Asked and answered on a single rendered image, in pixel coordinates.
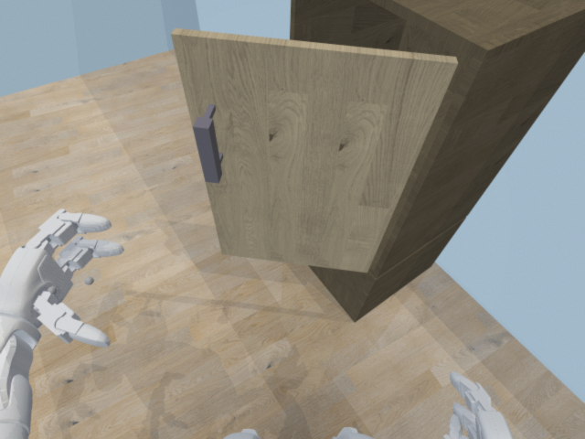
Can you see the robot left hand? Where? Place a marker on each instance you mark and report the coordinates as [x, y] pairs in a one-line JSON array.
[[31, 271]]

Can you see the robot left forearm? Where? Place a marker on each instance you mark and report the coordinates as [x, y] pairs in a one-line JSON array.
[[18, 338]]

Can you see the robot right hand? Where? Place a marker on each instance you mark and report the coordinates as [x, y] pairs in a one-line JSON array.
[[486, 424]]

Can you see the handle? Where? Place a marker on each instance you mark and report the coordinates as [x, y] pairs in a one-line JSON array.
[[207, 146]]

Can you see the cupboard door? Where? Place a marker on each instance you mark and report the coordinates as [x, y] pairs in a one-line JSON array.
[[318, 140]]

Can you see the right robot shin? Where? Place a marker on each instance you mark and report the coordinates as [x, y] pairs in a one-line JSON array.
[[348, 430]]

